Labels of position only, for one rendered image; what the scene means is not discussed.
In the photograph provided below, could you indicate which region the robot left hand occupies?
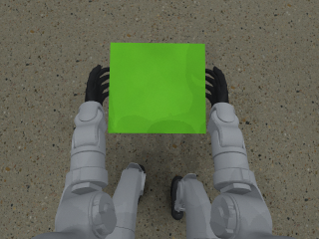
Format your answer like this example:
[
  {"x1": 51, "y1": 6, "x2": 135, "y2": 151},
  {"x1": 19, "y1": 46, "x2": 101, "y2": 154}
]
[{"x1": 85, "y1": 65, "x2": 110, "y2": 106}]

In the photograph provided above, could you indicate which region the right robot forearm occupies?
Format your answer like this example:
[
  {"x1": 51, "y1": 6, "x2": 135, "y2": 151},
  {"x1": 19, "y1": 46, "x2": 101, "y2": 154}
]
[{"x1": 207, "y1": 102, "x2": 273, "y2": 228}]

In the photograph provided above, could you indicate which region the robot right hand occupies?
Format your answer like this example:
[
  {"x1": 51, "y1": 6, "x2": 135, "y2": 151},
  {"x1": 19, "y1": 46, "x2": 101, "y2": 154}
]
[{"x1": 205, "y1": 66, "x2": 229, "y2": 107}]

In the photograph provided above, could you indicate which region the left robot forearm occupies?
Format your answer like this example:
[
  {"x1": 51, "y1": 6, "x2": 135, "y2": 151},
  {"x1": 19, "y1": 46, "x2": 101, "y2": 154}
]
[{"x1": 55, "y1": 101, "x2": 109, "y2": 232}]

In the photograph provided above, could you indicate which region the robot right upper arm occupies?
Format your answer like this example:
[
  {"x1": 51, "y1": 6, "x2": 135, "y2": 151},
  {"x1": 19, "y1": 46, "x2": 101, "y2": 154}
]
[{"x1": 209, "y1": 192, "x2": 296, "y2": 239}]

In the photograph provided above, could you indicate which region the carton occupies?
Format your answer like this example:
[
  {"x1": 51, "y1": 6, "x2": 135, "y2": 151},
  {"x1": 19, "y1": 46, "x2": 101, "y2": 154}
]
[{"x1": 108, "y1": 42, "x2": 206, "y2": 133}]

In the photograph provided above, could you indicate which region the robot right foot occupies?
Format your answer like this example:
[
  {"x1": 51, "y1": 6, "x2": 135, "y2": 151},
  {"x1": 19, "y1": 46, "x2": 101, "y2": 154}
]
[{"x1": 170, "y1": 175, "x2": 183, "y2": 220}]

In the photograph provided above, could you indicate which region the robot foot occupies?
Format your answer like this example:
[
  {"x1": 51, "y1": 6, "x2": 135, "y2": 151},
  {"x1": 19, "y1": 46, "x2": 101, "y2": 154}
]
[
  {"x1": 170, "y1": 175, "x2": 183, "y2": 220},
  {"x1": 138, "y1": 164, "x2": 146, "y2": 204}
]

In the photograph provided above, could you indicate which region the robot left foot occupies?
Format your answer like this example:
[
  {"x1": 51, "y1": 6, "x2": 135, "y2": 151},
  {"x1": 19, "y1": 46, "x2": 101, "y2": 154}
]
[{"x1": 138, "y1": 164, "x2": 146, "y2": 204}]

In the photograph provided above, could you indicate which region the robot left upper arm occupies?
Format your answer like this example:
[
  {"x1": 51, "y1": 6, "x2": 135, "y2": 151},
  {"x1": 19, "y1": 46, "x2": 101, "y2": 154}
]
[{"x1": 31, "y1": 190, "x2": 118, "y2": 239}]

